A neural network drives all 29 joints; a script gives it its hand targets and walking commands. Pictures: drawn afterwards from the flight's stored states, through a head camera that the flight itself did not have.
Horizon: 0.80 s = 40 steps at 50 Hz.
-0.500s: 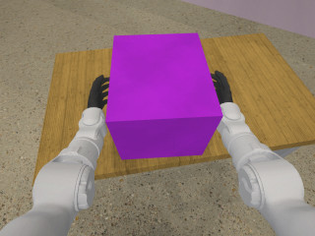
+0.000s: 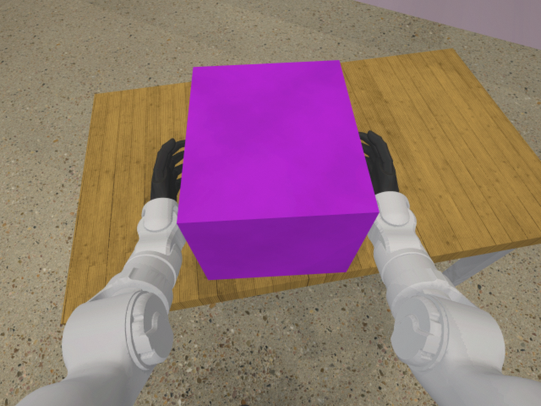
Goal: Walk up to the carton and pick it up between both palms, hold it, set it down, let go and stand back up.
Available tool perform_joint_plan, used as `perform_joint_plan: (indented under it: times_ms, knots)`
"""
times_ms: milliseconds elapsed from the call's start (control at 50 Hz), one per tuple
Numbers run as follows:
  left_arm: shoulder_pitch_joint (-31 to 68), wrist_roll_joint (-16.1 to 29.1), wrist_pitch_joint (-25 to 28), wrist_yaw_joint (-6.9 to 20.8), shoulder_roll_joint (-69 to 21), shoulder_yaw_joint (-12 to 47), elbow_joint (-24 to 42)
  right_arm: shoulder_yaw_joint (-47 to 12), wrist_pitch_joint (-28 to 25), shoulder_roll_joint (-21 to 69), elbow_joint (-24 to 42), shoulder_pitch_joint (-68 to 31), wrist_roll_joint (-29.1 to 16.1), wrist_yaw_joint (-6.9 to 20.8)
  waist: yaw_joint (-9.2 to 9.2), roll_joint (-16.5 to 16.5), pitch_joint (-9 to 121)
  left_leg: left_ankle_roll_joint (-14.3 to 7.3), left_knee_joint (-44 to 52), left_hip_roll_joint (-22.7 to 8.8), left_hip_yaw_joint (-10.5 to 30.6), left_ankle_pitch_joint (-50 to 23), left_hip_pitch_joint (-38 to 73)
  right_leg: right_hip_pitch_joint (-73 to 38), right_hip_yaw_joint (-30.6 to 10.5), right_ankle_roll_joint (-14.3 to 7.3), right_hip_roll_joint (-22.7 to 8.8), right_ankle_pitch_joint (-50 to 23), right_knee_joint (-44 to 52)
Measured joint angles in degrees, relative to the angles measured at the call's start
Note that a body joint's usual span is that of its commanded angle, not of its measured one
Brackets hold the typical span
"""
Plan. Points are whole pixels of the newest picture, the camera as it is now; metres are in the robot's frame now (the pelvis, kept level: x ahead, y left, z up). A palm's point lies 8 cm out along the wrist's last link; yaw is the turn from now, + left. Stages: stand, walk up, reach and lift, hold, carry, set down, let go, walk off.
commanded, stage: reach and lift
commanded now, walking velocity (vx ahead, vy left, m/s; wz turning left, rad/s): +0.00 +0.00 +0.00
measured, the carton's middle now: (272, 173) +0.49 +0.02 +0.02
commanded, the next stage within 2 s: none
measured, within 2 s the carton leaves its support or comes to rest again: leaves its support in 1.84 s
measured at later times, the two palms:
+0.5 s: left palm (166, 193) +0.44 +0.18 +0.04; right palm (381, 185) +0.44 -0.15 +0.04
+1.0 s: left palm (166, 194) +0.43 +0.18 +0.04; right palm (382, 186) +0.44 -0.15 +0.04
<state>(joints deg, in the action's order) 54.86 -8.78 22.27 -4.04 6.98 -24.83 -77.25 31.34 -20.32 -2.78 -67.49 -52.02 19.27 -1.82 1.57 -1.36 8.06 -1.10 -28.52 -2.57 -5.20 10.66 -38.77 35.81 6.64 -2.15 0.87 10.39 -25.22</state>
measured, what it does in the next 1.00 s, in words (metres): stands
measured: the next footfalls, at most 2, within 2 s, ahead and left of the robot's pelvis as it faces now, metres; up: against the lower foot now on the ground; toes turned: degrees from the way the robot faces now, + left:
none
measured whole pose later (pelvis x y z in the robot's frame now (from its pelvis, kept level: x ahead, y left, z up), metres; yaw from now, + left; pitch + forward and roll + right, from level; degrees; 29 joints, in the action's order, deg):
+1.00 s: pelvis +0.02 +0.00 +0.01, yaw +0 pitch +20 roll -1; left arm 47.3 -15.2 22.5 -4.0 2.6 -27.3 -68.4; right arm 32.8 -29.7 -2.1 -69.2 -45.6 23.5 -3.7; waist 2.2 1.0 9.3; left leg -0.7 -22.7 -2.4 -5.4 9.6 -33.0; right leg 29.5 6.4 -2.1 1.4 8.6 -18.0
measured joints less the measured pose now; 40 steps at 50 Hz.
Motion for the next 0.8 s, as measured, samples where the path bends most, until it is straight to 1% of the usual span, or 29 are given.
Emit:
perform_joint_plan:
  times_ms: [80,120,220,380,600,720,800]
  knots:
    - [-1.65,-1.48,0.86,0.27,-0.73,-2.01,0.59,2.68,-0.75,1.78,2.2,2.07,3.28,0.4,-0.12,0.25,-0.1,-0.06,2.44,0.5,-0.28,-0.59,2.42,-1.86,-0.26,0.13,-0.32,-0.01,1.31]
    - [-2.52,-2.06,0.92,0.54,-1.0,-2.34,1.15,3.2,-1.05,2.21,2.59,2.91,3.94,0.54,-0.09,0.45,-0.01,0.0,3.23,0.62,-0.34,-0.67,3.38,-2.68,-0.32,0.15,-0.36,0.07,1.82]
    - [-4.06,-2.8,0.63,1.07,-1.62,-2.83,2.67,3.44,-1.75,2.74,2.97,4.4,3.94,0.61,0.08,0.99,-0.57,0.18,4.14,0.61,-0.4,-0.41,5.63,-4.89,-0.41,0.11,-0.25,0.33,2.7]
    - [-5.7,-4.01,-0.86,1.18,-2.42,-2.72,5.82,3.57,-2.0,3.26,3.86,5.66,4.42,0.49,0.29,1.45,-1.21,0.43,4.48,0.38,-0.29,-0.08,7.28,-6.81,-0.34,0.0,0.05,0.42,3.6]
    - [-6.23,-6.2,-1.81,1.68,-3.55,-4.64,8.31,3.42,-1.8,3.36,5.3,6.28,5.2,0.44,0.22,1.9,-2.29,0.28,6.19,0.71,-0.3,-0.83,8.84,-8.24,-0.33,0.12,-0.12,-0.16,4.98]
    - [-7.26,-6.69,-2.44,1.17,-4.14,-4.13,9.53,3.49,-2.38,3.05,4.47,6.75,5.47,0.5,0.22,1.85,-0.72,0.31,5.79,0.56,-0.24,-0.59,7.78,-7.6,-0.29,0.13,0.04,-0.38,5.44]
    - [-7.48,-7.1,-2.25,0.82,-4.3,-3.93,9.54,3.47,-3.87,2.47,2.85,6.68,5.96,0.05,0.29,1.91,-0.25,0.33,5.76,0.46,-0.22,-0.54,7.55,-7.6,-0.27,0.15,0.16,-0.64,5.95]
